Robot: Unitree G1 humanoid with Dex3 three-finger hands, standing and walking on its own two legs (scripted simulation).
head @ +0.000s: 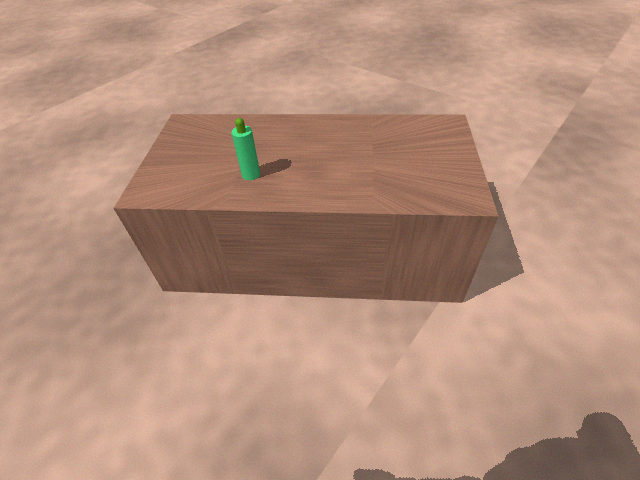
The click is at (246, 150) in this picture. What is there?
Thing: necked bottle
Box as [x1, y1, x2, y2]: [231, 118, 259, 179]
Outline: 237,118 235,121 236,127 231,132 243,178 253,179 259,175 259,169 251,129 248,126 244,125 243,120 241,118
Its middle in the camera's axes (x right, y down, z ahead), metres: -0.23 -0.29 +1.21
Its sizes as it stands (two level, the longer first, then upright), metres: 0.061 0.061 0.206
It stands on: a support 0.45 m high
